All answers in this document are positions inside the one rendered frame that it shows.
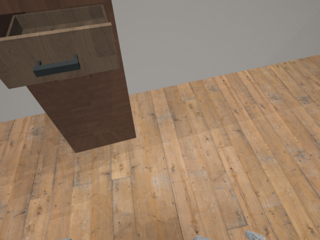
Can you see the cabinet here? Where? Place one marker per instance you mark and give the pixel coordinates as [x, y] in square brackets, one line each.
[91, 113]

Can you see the drawer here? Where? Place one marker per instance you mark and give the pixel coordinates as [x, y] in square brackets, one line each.
[56, 36]

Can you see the handle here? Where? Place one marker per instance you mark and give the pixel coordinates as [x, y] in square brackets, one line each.
[55, 68]
[74, 79]

